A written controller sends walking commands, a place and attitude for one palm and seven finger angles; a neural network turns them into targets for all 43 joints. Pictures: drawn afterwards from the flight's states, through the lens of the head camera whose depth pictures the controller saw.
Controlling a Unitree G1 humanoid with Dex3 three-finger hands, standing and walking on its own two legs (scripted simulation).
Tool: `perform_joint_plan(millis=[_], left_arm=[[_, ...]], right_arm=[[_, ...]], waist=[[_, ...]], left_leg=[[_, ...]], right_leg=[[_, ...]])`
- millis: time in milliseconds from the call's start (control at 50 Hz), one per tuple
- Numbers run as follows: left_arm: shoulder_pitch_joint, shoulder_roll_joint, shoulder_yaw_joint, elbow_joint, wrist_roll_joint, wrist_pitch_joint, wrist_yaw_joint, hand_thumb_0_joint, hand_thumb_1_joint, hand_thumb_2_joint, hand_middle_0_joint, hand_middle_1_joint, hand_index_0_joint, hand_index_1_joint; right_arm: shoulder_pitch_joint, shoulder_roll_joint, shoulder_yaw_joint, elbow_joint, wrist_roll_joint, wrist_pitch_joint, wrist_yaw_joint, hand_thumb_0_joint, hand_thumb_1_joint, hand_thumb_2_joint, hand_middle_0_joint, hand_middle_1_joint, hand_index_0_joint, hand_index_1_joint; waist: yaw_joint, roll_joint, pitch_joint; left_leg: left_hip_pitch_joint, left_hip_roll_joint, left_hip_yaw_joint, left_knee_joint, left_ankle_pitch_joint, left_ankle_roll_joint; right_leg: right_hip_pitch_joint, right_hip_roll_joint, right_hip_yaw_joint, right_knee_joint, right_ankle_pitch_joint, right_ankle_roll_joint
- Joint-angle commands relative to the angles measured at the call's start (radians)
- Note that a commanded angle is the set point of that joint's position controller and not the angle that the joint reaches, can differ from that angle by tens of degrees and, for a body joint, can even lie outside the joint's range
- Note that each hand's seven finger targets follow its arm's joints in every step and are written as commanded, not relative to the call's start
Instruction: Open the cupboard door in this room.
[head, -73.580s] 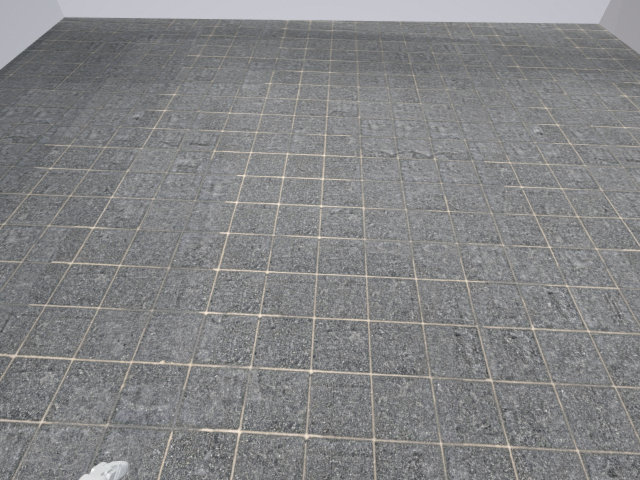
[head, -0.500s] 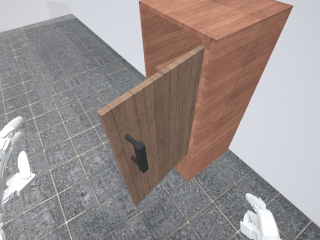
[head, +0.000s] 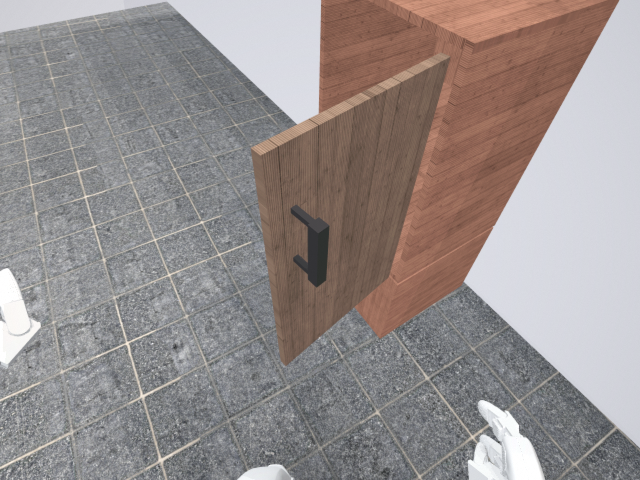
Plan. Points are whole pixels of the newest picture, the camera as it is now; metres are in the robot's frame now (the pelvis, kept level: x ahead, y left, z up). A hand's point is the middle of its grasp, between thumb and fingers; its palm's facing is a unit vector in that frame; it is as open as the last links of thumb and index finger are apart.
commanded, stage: step back with the hand held close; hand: left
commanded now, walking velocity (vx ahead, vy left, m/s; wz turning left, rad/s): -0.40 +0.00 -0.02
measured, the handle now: (308, 246) +0.41 +0.06 +0.04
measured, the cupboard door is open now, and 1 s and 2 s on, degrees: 100 100 100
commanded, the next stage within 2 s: stop stepping back and stand still in 0.46 s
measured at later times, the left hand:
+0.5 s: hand out of the picture +0.14 +0.26 +0.19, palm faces +0.39 -0.82 -0.41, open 7.4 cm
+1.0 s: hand out of the picture +0.06 +0.27 +0.18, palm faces +0.42 -0.82 -0.39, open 7.4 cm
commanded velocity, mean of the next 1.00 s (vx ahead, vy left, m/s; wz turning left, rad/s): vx -0.12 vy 0.01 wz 0.00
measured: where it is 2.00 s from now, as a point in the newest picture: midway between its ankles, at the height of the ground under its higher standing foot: outside the picture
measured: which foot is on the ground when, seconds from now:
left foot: down 0.00-0.76, up 0.78-1.00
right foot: down 0.00-0.18, up 0.20-0.50, down 0.52-0.62, up 0.64-0.74, down 0.76-1.00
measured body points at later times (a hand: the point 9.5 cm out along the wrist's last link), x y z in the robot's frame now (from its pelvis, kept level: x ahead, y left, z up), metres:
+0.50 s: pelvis -0.09 +0.00 +0.01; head -0.05 +0.03 +0.45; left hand +0.11 +0.30 +0.21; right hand +0.09 -0.22 -0.06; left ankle +0.09 +0.07 -0.72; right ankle -0.25 -0.10 -0.71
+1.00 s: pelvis -0.17 +0.01 +0.02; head -0.18 +0.02 +0.47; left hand +0.03 +0.31 +0.20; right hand -0.09 -0.26 -0.08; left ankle -0.16 +0.15 -0.71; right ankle -0.19 -0.06 -0.72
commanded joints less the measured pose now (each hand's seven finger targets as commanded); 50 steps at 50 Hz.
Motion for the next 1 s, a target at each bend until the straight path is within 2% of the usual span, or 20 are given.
perform_joint_plan(millis=[0, 40, 100, 140, 180, 220, 420, 460, 500, 540, 580, 600, 620, 680, 720, 740, 760, 820, 920, 980], left_arm=[[-0.063, 0.2, 0.105, -0.235, -0.011, -0.069, 0.024, 0.0, 0.9, 0.9, -0.2, -0.3, -0.2, -0.3], [-0.066, 0.203, 0.087, -0.229, -0.015, -0.071, 0.034, 0.0, 0.9, 0.9, -0.2, -0.3, -0.2, -0.3], [-0.041, 0.225, 0.111, -0.217, -0.019, -0.072, 0.043, 0.0, 0.9, 0.9, -0.2, -0.3, -0.2, -0.3], [-0.025, 0.239, 0.135, -0.26, -0.022, -0.083, 0.039, 0.0, 0.9, 0.9, -0.2, -0.3, -0.2, -0.3], [-0.028, 0.246, 0.185, -0.302, -0.009, -0.097, 0.037, 0.0, 0.9, 0.9, -0.2, -0.3, -0.2, -0.3], [-0.007, 0.26, 0.184, -0.274, -0.027, -0.101, 0.035, 0.0, 0.9, 0.9, -0.2, -0.3, -0.2, -0.3], [-0.052, 0.214, 0.075, -0.245, -0.072, -0.068, 0.022, 0.0, 0.9, 0.9, -0.2, -0.3, -0.2, -0.3], [-0.086, 0.285, 0.111, -0.259, -0.072, -0.089, 0.017, 0.0, 0.9, 0.9, -0.2, -0.3, -0.2, -0.3], [-0.14, 0.379, 0.181, -0.289, -0.039, -0.119, 0.027, 0.0, 0.9, 0.9, -0.2, -0.3, -0.2, -0.3], [-0.153, 0.277, 0.096, -0.241, -0.047, -0.07, -0.003, 0.0, 0.9, 0.9, -0.2, -0.3, -0.2, -0.3], [-0.047, 0.285, 0.143, -0.25, -0.068, -0.031, -0.016, 0.0, 0.9, 0.9, -0.2, -0.3, -0.2, -0.3], [-0.033, 0.274, 0.128, -0.242, -0.082, -0.035, -0.027, 0.0, 0.9, 0.9, -0.2, -0.3, -0.2, -0.3], [0.036, 0.269, 0.153, -0.225, -0.078, -0.041, -0.02, 0.0, 0.9, 0.9, -0.2, -0.3, -0.2, -0.3], [0.156, 0.27, 0.189, -0.274, -0.081, -0.023, 0.002, 0.0, 0.9, 0.9, -0.2, -0.3, -0.2, -0.3], [0.207, 0.277, 0.188, -0.3, -0.075, -0.019, 0.0, 0.0, 0.9, 0.9, -0.2, -0.3, -0.2, -0.3], [0.218, 0.304, 0.201, -0.294, -0.066, -0.015, 0.0, 0.0, 0.9, 0.9, -0.2, -0.3, -0.2, -0.3], [0.128, 0.31, 0.202, -0.329, -0.064, -0.013, 0.004, 0.0, 0.9, 0.9, -0.2, -0.3, -0.2, -0.3], [-0.037, 0.245, 0.142, -0.113, -0.042, -0.002, 0.014, 0.0, 0.9, 0.9, -0.2, -0.3, -0.2, -0.3], [-0.144, 0.187, 0.033, -0.068, 0.002, -0.031, 0.032, 0.0, 0.9, 0.9, -0.2, -0.3, -0.2, -0.3], [-0.113, 0.209, 0.053, -0.2, -0.007, -0.042, 0.037, 0.0, 0.9, 0.9, -0.2, -0.3, -0.2, -0.3]], right_arm=[[-0.084, -0.145, -0.071, -0.137, -0.01, -0.066, -0.004, 0.0, -0.9, -0.9, 0.2, 0.3, 0.2, 0.3], [-0.072, -0.124, -0.062, -0.112, -0.009, -0.061, 0.004, 0.0, -0.9, -0.9, 0.2, 0.3, 0.2, 0.3], [-0.093, -0.122, -0.064, -0.105, -0.004, -0.045, 0.001, 0.0, -0.9, -0.9, 0.2, 0.3, 0.2, 0.3], [-0.107, -0.142, -0.058, -0.132, -0.002, -0.044, -0.006, 0.0, -0.9, -0.9, 0.2, 0.3, 0.2, 0.3], [-0.126, -0.147, -0.066, -0.139, -0.023, -0.074, -0.01, 0.0, -0.9, -0.9, 0.2, 0.3, 0.2, 0.3], [-0.124, -0.13, -0.082, -0.114, -0.019, -0.097, 0.003, 0.0, -0.9, -0.9, 0.2, 0.3, 0.2, 0.3], [-0.104, -0.108, -0.056, -0.049, -0.031, -0.095, 0.026, 0.0, -0.9, -0.9, 0.2, 0.3, 0.2, 0.3], [-0.106, -0.098, -0.048, -0.038, -0.021, -0.066, 0.026, 0.0, -0.9, -0.9, 0.2, 0.3, 0.2, 0.3], [-0.137, -0.082, -0.011, -0.035, -0.055, -0.087, 0.018, 0.0, -0.9, -0.9, 0.2, 0.3, 0.2, 0.3], [-0.12, -0.107, -0.044, -0.057, -0.007, -0.084, -0.003, 0.0, -0.9, -0.9, 0.2, 0.3, 0.2, 0.3], [-0.129, -0.135, -0.055, -0.091, 0.001, -0.08, -0.014, 0.0, -0.9, -0.9, 0.2, 0.3, 0.2, 0.3], [-0.13, -0.141, -0.056, -0.093, 0.006, -0.094, -0.003, 0.0, -0.9, -0.9, 0.2, 0.3, 0.2, 0.3], [-0.124, -0.124, -0.046, -0.099, -0.01, -0.105, 0.005, 0.0, -0.9, -0.9, 0.2, 0.3, 0.2, 0.3], [-0.128, -0.109, -0.037, -0.118, -0.028, -0.082, 0.012, 0.0, -0.9, -0.9, 0.2, 0.3, 0.2, 0.3], [-0.127, -0.102, -0.043, -0.132, -0.019, -0.067, 0.017, 0.0, -0.9, -0.9, 0.2, 0.3, 0.2, 0.3], [-0.113, -0.092, -0.054, -0.121, -0.009, -0.045, 0.016, 0.0, -0.9, -0.9, 0.2, 0.3, 0.2, 0.3], [-0.107, -0.115, -0.06, -0.097, -0.025, -0.025, 0.01, 0.0, -0.9, -0.9, 0.2, 0.3, 0.2, 0.3], [-0.072, -0.102, -0.048, -0.047, -0.014, -0.05, -0.011, 0.0, -0.9, -0.9, 0.2, 0.3, 0.2, 0.3], [-0.07, -0.125, -0.043, -0.02, -0.013, -0.122, -0.035, 0.0, -0.9, -0.9, 0.2, 0.3, 0.2, 0.3], [-0.063, -0.144, -0.058, -0.049, -0.01, -0.131, -0.022, 0.0, -0.9, -0.9, 0.2, 0.3, 0.2, 0.3]], waist=[[-0.031, -0.065, -0.094], [-0.039, -0.13, -0.126], [-0.042, -0.081, -0.123], [-0.031, 0.092, -0.106], [-0.016, 0.339, -0.174], [-0.006, 0.126, -0.208], [-0.004, 0.202, -0.261], [-0.013, -0.062, -0.219], [-0.002, -0.082, -0.195], [-0.046, -0.218, -0.24], [-0.03, 0.115, -0.302], [-0.026, 0.265, -0.269], [-0.002, 0.266, -0.27], [0.002, 0.303, -0.2], [0.0, 0.192, -0.176], [-0.015, -0.116, -0.135], [-0.013, -0.197, -0.079], [-0.064, -0.124, -0.016], [-0.018, -0.082, -0.053], [-0.009, -0.016, -0.146]], left_leg=[[-0.01, 0.061, -0.11, -0.066, -0.314, -0.037], [0.129, 0.022, -0.087, 0.08, -0.186, -0.062], [0.165, 0.033, -0.109, 0.006, -0.161, -0.055], [0.017, 0.144, -0.247, -0.237, -0.326, -0.016], [-0.311, 0.386, -0.518, -0.592, -0.59, 0.08], [-0.112, 0.376, -0.427, -0.485, -0.374, 0.069], [0.266, 0.221, -0.14, -0.473, -0.038, -0.12], [0.352, 0.125, -0.064, -0.067, 0.055, -0.128], [0.198, 0.053, -0.044, 0.128, -0.104, -0.129], [0.24, -0.001, -0.029, 0.007, 0.151, -0.109], [0.458, 0.133, -0.205, -0.214, 0.567, -0.015], [0.359, 0.233, -0.356, -0.383, 0.32, 0.021], [0.232, 0.268, -0.438, -0.524, -0.174, 0.01], [-0.071, 0.165, -0.229, -0.603, -0.424, -0.119], [-0.111, 0.031, -0.046, -0.318, -0.339, -0.141], [0.035, -0.048, 0.0, 0.15, -0.199, -0.139], [-0.034, -0.05, -0.068, 0.483, -0.157, -0.133], [-0.096, 0.07, -0.101, 0.451, -0.082, -0.112], [0.078, 0.033, -0.002, -0.083, -0.122, -0.048], [0.241, 0.099, -0.066, -0.239, 0.088, -0.022]], right_leg=[[-0.039, -0.146, 0.257, -0.253, -0.171, -0.089], [-0.153, -0.23, 0.286, -0.299, -0.103, -0.126], [-0.184, -0.196, 0.202, -0.254, -0.057, -0.1], [-0.099, -0.072, 0.1, -0.085, -0.177, -0.037], [0.23, 0.089, -0.004, 0.48, -0.204, 0.008], [0.076, 0.071, 0.051, 0.602, -0.277, -0.008], [0.171, 0.035, -0.089, -0.253, -0.258, -0.074], [-0.061, -0.21, 0.196, -0.454, -0.076, -0.149], [-0.055, -0.352, 0.225, -0.363, 0.376, -0.19], [0.088, -0.176, -0.005, -0.149, 0.65, -0.066], [0.009, 0.022, -0.088, 0.088, 0.195, 0.03], [0.049, 0.069, -0.051, 0.219, -0.339, 0.011], [0.106, 0.083, -0.012, 0.279, -0.44, -0.017], [0.342, 0.119, -0.141, 0.07, -0.364, -0.06], [0.355, 0.027, -0.089, -0.235, -0.316, -0.09], [-0.002, -0.225, 0.218, -0.475, -0.44, -0.134], [-0.233, -0.413, 0.426, -0.562, -0.527, -0.197], [-0.166, -0.28, 0.222, -0.485, -0.457, -0.136], [0.114, -0.242, 0.155, -0.33, -0.026, -0.107], [0.189, -0.151, 0.077, -0.188, 0.142, -0.035]])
